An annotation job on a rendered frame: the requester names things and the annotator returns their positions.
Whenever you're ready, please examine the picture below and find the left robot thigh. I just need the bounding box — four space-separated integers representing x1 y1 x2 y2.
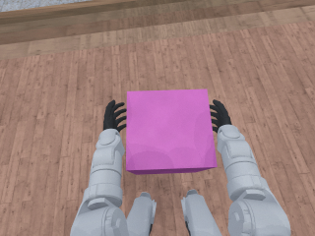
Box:
126 196 157 236

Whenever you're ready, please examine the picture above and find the right robot thigh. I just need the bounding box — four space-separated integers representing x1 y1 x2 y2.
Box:
181 194 222 236

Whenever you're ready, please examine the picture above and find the right robot hand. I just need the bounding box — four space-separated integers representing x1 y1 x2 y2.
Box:
209 99 232 133

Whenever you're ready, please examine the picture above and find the robot left forearm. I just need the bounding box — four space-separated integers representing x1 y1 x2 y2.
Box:
70 129 125 236

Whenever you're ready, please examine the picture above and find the robot right forearm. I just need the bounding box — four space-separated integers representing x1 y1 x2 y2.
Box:
217 124 291 236

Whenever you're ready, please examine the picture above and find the left robot hand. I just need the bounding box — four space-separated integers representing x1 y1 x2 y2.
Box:
103 99 127 133

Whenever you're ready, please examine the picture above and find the robot right upper arm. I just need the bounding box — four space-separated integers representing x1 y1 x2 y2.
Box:
227 198 290 236

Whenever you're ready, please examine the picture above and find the carton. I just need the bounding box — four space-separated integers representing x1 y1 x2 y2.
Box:
126 88 218 175

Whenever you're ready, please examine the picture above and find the robot left upper arm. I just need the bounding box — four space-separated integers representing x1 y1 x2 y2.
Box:
70 206 130 236

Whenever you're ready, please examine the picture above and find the robot thigh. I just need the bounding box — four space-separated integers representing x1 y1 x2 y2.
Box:
126 196 157 236
181 194 222 236

